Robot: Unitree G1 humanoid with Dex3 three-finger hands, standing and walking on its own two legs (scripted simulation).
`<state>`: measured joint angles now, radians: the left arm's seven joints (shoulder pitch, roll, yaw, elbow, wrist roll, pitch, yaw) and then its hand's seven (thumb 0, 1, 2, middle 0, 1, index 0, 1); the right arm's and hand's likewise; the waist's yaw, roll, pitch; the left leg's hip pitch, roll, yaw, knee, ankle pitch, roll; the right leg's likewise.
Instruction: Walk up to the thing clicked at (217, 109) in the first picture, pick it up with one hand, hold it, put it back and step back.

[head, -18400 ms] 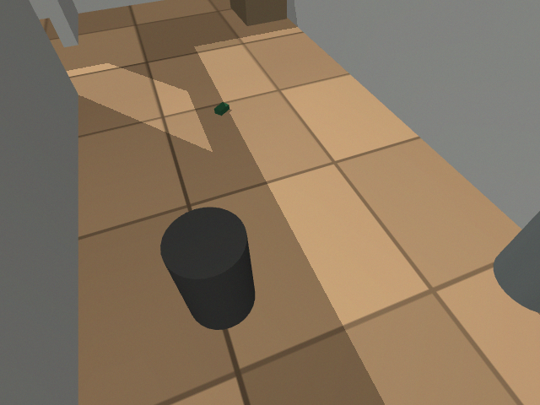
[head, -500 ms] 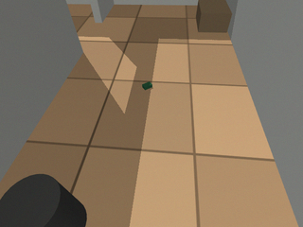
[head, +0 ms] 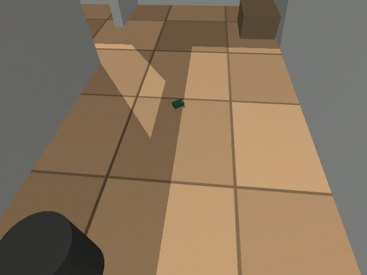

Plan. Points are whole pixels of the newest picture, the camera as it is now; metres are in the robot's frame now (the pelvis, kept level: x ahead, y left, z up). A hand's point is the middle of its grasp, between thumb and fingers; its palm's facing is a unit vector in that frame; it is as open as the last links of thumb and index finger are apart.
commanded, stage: stand
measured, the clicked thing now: (178, 103) +1.50 +0.17 -0.76
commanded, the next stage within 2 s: walk up in 0.76 s
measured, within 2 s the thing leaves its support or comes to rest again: neither
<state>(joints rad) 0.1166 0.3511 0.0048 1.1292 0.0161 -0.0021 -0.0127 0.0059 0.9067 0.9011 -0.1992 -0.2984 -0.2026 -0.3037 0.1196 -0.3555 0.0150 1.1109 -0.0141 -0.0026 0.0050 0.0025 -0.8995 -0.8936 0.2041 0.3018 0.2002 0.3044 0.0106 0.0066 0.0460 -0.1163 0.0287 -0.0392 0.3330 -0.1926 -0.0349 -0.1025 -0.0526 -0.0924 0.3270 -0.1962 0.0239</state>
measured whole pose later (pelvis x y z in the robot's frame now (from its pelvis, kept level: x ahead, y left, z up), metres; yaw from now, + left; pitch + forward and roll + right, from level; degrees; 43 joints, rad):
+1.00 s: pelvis +0.03 +0.02 -0.01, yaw +3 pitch -1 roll -1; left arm 0.23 0.40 0.09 1.02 0.05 -0.05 -0.07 0.01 0.90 0.90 -0.20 -0.30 -0.21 -0.30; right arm 0.22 -0.43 -0.08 1.05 -0.04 -0.01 0.06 0.01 -0.90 -0.89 0.20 0.30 0.20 0.30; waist 0.05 0.03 0.03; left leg -0.32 0.04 0.00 0.73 -0.47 0.03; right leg -0.11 -0.08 -0.14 0.47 -0.33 0.00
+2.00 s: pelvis +0.49 +0.00 -0.02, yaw +0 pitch -1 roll -2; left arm 0.39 0.44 0.06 0.87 0.02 -0.07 -0.06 0.01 0.90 0.90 -0.20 -0.30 -0.20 -0.30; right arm 0.24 -0.42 -0.08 0.88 -0.03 -0.04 0.08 0.01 -0.90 -0.89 0.20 0.30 0.20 0.30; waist 0.06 0.02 0.07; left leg -0.44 0.09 0.05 0.56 -0.13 0.02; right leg -0.03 0.01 -0.10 0.49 -0.44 -0.02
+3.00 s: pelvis +0.87 -0.01 -0.03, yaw +0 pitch -2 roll +1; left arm 0.36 0.43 0.05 0.86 0.01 -0.05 -0.04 0.01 0.90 0.90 -0.20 -0.30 -0.20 -0.30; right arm 0.27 -0.41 -0.07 0.85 -0.04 -0.07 0.07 0.00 -0.90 -0.89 0.20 0.30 0.20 0.30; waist 0.03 -0.04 0.07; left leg -0.36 0.03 0.07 0.63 -0.22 0.01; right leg -0.20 -0.09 -0.06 0.80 -0.46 -0.02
